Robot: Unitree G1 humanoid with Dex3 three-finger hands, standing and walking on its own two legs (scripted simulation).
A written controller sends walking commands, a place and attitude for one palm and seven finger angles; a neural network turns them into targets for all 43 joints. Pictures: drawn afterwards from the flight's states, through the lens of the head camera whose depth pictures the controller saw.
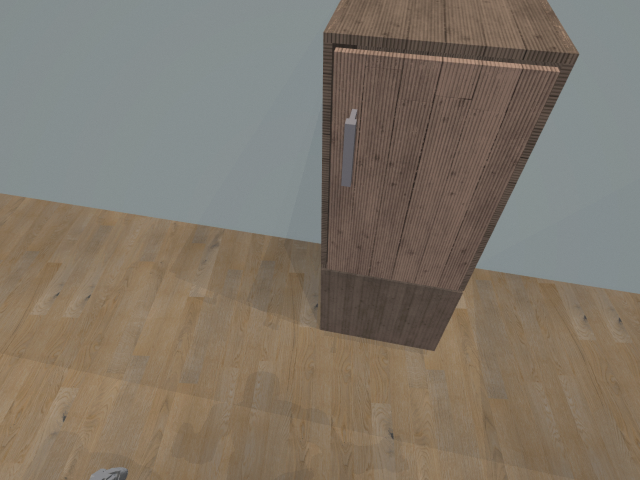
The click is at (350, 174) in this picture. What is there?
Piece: cupboard door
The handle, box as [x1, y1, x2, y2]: [341, 109, 356, 186]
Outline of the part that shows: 356,109 352,109 350,117 346,118 345,121 341,185 350,186 356,124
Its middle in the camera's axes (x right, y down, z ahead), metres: +0.06 -0.17 +0.75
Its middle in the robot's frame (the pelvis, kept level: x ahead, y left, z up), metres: +0.69 -0.02 +0.04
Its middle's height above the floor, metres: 0.81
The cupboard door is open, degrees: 0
